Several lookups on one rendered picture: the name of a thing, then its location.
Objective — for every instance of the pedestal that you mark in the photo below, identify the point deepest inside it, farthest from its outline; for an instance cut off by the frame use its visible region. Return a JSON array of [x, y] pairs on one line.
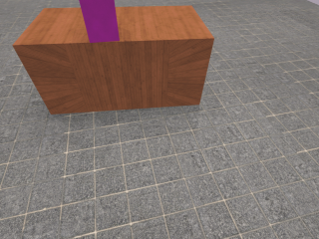
[[160, 61]]

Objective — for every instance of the carton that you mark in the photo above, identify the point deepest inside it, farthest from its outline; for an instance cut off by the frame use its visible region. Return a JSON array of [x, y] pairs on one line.
[[100, 19]]

